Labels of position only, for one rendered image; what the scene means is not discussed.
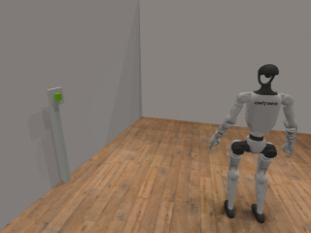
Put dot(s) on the left robot upper arm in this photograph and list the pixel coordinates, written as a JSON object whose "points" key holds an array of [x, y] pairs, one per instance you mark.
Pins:
{"points": [[240, 99]]}

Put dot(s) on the right robot upper arm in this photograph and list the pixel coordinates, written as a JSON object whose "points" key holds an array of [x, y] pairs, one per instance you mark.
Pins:
{"points": [[289, 111]]}

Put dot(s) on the robot left forearm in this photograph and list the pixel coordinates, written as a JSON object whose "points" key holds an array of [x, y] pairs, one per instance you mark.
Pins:
{"points": [[222, 129]]}

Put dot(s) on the robot right hand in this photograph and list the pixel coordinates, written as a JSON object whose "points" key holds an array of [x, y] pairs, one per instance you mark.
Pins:
{"points": [[285, 147]]}

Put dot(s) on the robot left hand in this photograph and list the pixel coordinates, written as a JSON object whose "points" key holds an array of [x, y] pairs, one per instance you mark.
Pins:
{"points": [[214, 141]]}

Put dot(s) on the panel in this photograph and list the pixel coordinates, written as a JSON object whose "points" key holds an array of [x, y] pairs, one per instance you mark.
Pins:
{"points": [[58, 132]]}

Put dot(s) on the button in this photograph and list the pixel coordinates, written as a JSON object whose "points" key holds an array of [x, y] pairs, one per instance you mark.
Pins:
{"points": [[57, 97]]}

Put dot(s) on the robot right forearm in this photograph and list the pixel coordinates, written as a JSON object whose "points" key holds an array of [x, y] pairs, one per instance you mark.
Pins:
{"points": [[290, 135]]}

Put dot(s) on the robot head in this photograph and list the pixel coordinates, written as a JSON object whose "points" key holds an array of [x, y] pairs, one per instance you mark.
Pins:
{"points": [[268, 70]]}

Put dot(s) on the right robot thigh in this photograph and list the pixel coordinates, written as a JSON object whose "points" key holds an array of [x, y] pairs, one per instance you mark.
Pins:
{"points": [[264, 160]]}

